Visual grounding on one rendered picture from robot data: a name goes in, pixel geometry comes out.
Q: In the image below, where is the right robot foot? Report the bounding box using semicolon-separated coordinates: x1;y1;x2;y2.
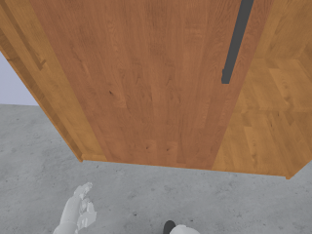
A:
163;220;176;234

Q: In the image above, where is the wardrobe door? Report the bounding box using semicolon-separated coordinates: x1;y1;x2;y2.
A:
29;0;274;170
0;0;104;156

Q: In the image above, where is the right robot shin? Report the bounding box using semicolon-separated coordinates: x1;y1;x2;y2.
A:
171;224;186;233

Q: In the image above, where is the left robot forearm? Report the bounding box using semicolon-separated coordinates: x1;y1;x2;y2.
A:
53;222;79;234

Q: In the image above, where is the robot left hand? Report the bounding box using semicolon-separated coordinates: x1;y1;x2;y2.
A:
59;182;97;230

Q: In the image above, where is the handle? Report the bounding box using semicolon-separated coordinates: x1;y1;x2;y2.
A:
221;0;254;84
0;0;43;71

